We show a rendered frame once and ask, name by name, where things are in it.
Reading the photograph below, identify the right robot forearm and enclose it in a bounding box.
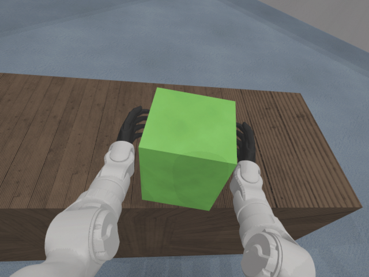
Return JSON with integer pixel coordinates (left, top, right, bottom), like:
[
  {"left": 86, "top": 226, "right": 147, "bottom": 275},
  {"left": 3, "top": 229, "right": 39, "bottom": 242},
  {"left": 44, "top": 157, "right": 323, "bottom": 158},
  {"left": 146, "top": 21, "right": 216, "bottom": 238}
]
[{"left": 229, "top": 160, "right": 299, "bottom": 248}]

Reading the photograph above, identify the robot left upper arm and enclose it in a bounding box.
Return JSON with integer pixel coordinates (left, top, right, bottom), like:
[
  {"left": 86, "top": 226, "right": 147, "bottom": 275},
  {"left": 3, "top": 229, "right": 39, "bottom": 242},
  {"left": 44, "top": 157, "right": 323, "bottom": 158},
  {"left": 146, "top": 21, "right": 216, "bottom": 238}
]
[{"left": 9, "top": 208, "right": 119, "bottom": 277}]

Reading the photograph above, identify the robot right upper arm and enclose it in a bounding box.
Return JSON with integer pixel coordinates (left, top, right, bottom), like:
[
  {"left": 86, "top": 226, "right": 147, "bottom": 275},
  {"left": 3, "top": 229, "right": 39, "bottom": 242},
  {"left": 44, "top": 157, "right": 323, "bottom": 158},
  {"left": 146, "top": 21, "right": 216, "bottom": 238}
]
[{"left": 241, "top": 231, "right": 315, "bottom": 277}]

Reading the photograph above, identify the pedestal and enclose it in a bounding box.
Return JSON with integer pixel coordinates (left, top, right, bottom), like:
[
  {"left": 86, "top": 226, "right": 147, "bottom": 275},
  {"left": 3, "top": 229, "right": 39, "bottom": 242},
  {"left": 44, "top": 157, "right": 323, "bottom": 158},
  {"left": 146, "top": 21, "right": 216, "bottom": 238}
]
[{"left": 0, "top": 73, "right": 362, "bottom": 261}]

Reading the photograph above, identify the right robot hand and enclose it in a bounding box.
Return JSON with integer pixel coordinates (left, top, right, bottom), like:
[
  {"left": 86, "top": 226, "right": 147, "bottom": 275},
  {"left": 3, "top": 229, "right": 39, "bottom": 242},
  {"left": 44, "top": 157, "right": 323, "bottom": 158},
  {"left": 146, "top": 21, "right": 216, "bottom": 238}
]
[{"left": 236, "top": 122, "right": 256, "bottom": 163}]

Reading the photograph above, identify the carton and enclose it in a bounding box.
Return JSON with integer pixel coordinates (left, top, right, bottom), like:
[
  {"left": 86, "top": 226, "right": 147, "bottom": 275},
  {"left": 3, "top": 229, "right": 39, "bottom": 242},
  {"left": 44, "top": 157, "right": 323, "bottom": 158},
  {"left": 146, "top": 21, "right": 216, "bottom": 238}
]
[{"left": 138, "top": 87, "right": 237, "bottom": 211}]

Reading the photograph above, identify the left robot hand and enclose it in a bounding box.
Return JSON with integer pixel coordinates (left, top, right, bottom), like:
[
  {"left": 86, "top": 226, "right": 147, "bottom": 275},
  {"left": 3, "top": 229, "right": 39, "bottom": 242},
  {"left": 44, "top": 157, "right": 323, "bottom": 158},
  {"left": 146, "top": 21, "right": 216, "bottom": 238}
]
[{"left": 116, "top": 106, "right": 150, "bottom": 144}]

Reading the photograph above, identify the left robot forearm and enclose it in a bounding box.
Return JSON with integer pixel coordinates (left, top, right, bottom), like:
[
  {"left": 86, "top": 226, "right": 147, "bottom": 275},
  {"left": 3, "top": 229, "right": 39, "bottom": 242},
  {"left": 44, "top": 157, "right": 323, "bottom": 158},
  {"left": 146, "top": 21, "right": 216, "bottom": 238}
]
[{"left": 45, "top": 141, "right": 135, "bottom": 253}]

